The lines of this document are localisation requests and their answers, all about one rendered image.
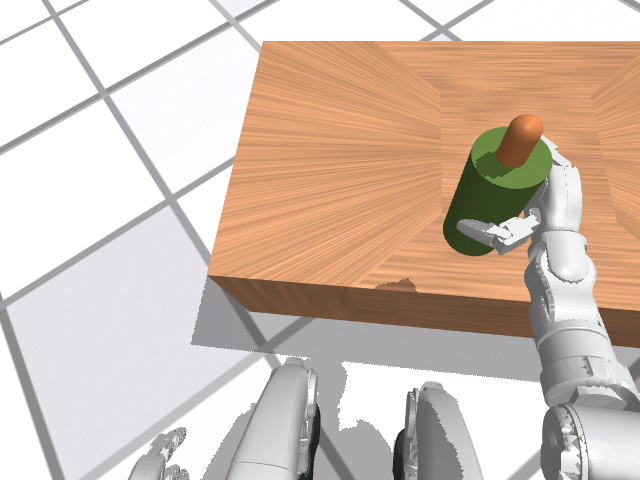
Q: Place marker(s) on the left robot foot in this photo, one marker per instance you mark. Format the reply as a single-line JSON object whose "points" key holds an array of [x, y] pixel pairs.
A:
{"points": [[312, 446]]}

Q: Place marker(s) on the left robot hand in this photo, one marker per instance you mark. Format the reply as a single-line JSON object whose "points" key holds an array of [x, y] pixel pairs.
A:
{"points": [[152, 465]]}

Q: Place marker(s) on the right robot arm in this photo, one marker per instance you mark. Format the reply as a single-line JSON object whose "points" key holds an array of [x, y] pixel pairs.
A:
{"points": [[592, 429]]}

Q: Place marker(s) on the bottle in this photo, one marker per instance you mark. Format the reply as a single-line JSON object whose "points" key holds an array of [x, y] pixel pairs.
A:
{"points": [[505, 168]]}

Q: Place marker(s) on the right robot hand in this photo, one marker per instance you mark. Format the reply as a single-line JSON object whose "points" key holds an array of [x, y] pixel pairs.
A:
{"points": [[556, 205]]}

